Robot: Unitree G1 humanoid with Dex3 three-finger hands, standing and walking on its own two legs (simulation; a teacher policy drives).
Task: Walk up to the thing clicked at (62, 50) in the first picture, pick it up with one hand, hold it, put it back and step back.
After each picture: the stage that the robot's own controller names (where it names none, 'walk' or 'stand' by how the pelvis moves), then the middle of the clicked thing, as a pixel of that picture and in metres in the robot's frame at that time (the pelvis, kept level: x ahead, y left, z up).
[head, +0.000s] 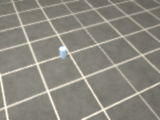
stand; (62, 52) +1.26 +0.20 -0.72
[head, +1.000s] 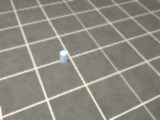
walk; (63, 56) +1.13 +0.14 -0.72
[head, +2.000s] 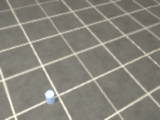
walk; (50, 97) +0.67 +0.19 -0.71
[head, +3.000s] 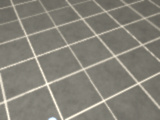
stand; out of the picture +0.43 +0.22 -0.69
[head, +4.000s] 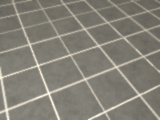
stand; out of the picture +0.41 +0.21 -0.72
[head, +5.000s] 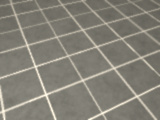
stand; out of the picture +0.40 +0.22 -0.73
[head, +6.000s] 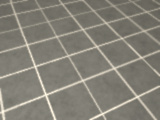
stand; out of the picture +0.39 +0.22 -0.73
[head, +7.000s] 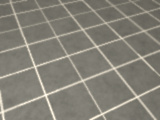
stand; out of the picture +0.39 +0.22 -0.73
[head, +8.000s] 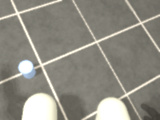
go down; (27, 69) +0.45 +0.25 -0.42
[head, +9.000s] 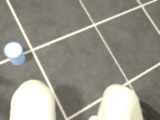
go down; (15, 54) +0.47 +0.28 -0.30
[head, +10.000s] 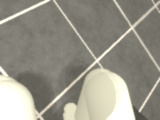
close in; out of the picture +0.43 +0.32 -0.23
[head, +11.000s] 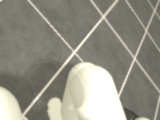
close; out of the picture +0.43 +0.34 -0.22
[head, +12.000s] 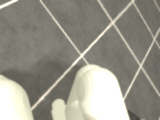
lift; out of the picture +0.41 +0.31 -0.22
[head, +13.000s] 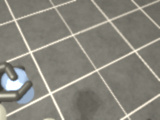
lift; (19, 87) +0.34 +0.20 -0.02
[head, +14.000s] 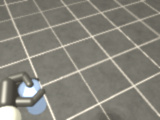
hold; (33, 97) +0.33 +0.17 -0.01
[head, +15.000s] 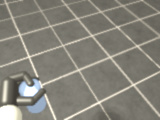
hold; (33, 96) +0.33 +0.17 -0.02
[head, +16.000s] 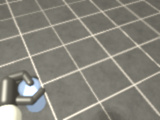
crouch; (33, 95) +0.33 +0.18 -0.01
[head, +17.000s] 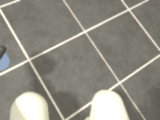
crouch; out of the picture +0.44 +0.27 -0.11
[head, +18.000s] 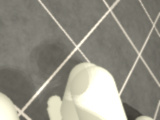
lower; out of the picture +0.47 +0.45 -0.26
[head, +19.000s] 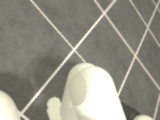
lower; out of the picture +0.46 +0.47 -0.25
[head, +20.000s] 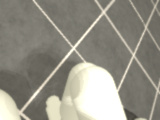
lower; out of the picture +0.45 +0.47 -0.25
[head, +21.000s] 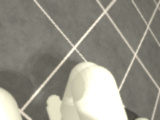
lower; out of the picture +0.44 +0.49 -0.25
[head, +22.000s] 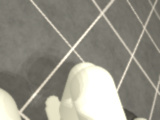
loosen; out of the picture +0.41 +0.50 -0.25
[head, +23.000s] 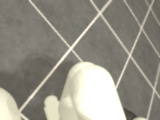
withdraw; out of the picture +0.39 +0.51 -0.25
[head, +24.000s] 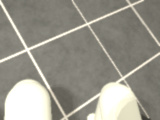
walk; out of the picture +0.38 +0.52 -0.32
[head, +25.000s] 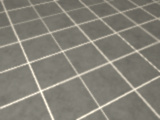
stand; out of the picture +0.26 +0.59 -0.68
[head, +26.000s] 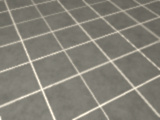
stand; out of the picture +0.15 +0.75 -0.69
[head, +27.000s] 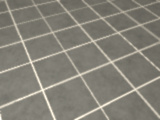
stand; out of the picture +0.02 +0.90 -0.69
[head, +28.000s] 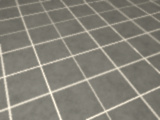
stand; out of the picture -0.07 +1.04 -0.74
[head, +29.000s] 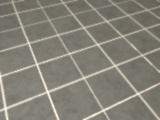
stand; out of the picture -0.24 +1.19 -0.75
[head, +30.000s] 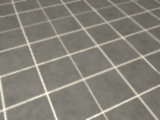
walk; out of the picture -0.36 +1.36 -0.75
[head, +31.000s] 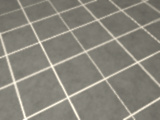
walk; out of the picture -0.38 +1.47 -0.74
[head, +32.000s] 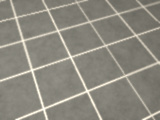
walk; out of the picture -0.06 +1.62 -0.71
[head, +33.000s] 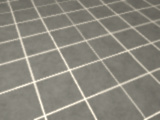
stand; out of the picture -0.10 +1.78 -0.73
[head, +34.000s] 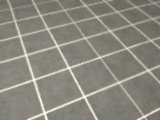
stand; out of the picture -0.21 +1.94 -0.75
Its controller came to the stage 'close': yes
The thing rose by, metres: 0.69
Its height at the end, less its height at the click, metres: -0.02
